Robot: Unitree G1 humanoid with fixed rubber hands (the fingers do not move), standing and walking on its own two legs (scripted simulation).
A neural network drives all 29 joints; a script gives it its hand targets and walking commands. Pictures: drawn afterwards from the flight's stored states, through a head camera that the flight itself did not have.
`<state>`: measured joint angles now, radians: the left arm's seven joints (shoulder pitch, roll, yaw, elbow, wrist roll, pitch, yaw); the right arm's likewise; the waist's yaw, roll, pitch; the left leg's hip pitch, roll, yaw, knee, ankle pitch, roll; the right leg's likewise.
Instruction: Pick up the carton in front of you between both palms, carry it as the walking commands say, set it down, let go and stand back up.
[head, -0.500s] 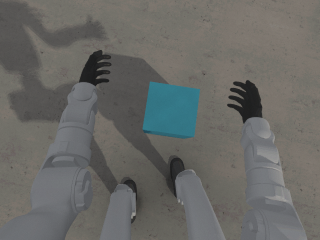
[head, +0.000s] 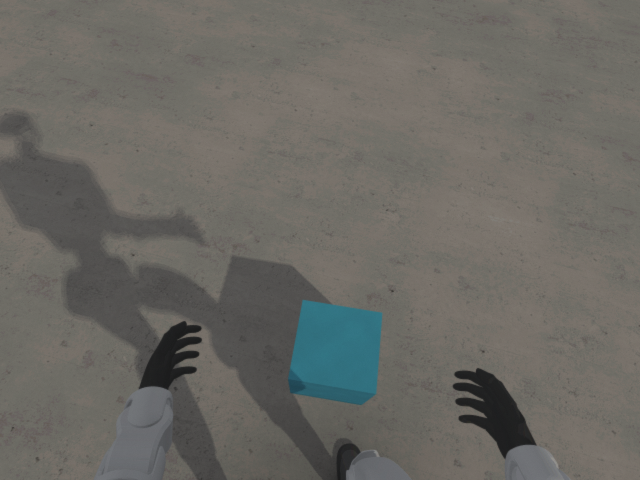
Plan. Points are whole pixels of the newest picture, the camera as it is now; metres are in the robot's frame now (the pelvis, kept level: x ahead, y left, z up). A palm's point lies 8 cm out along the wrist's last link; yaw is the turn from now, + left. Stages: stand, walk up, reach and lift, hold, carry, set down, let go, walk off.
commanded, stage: let go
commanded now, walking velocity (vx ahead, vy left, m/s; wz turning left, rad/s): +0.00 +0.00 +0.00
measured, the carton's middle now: (333, 355) +0.40 -0.08 -0.63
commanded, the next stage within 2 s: stand in 0.70 s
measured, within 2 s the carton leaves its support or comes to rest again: neither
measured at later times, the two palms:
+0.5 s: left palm (77, 462) +0.18 +0.26 -0.05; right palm (492, 425) +0.18 -0.21 -0.05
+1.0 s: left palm out of the picture +0.12 +0.29 -0.06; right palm (538, 472) +0.13 -0.27 -0.10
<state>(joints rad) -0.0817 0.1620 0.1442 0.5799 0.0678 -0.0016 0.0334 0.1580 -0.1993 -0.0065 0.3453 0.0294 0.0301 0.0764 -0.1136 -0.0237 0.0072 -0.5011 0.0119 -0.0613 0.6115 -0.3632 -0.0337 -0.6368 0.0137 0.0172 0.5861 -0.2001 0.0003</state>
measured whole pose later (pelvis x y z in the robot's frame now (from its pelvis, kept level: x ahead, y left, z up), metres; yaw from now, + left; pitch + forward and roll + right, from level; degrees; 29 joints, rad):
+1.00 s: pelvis +0.01 +0.00 +0.01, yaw +0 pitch -1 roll +0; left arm 0.22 0.27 0.09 0.74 0.03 0.00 0.02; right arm 0.26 -0.31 -0.07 0.66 -0.02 0.00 -0.01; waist 0.01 0.07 0.03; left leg -0.12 0.01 -0.06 0.52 -0.38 -0.03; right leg -0.28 0.01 0.02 0.56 -0.25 0.00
